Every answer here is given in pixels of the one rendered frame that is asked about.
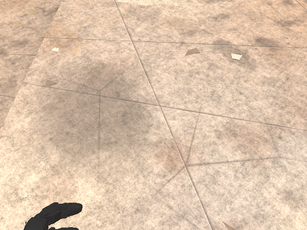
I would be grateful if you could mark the robot left hand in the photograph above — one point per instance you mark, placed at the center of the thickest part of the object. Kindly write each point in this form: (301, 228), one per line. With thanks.
(53, 213)

